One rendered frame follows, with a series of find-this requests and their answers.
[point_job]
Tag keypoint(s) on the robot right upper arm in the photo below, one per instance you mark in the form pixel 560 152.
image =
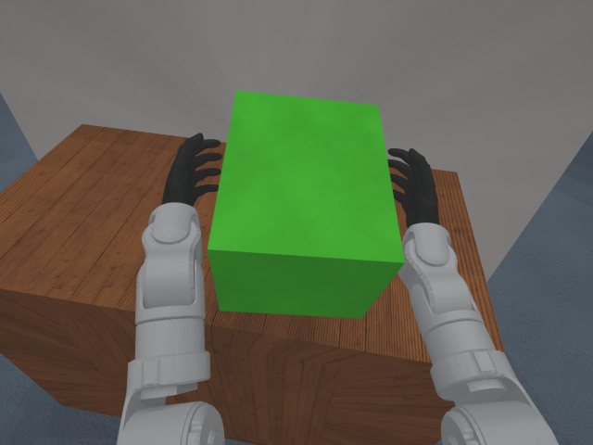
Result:
pixel 509 422

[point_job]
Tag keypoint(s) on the robot left upper arm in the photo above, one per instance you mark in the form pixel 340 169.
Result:
pixel 190 423

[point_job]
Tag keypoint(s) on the right robot forearm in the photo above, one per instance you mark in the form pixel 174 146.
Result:
pixel 467 368

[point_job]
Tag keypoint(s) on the pedestal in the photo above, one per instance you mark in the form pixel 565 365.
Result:
pixel 70 250

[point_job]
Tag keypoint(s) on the carton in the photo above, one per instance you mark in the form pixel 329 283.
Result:
pixel 305 221

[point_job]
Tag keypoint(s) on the robot right hand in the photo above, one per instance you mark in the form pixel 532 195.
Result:
pixel 420 200

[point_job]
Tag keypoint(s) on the left robot forearm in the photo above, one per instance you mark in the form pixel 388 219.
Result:
pixel 170 356

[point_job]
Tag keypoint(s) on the robot left hand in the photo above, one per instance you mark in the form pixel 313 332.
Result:
pixel 182 178

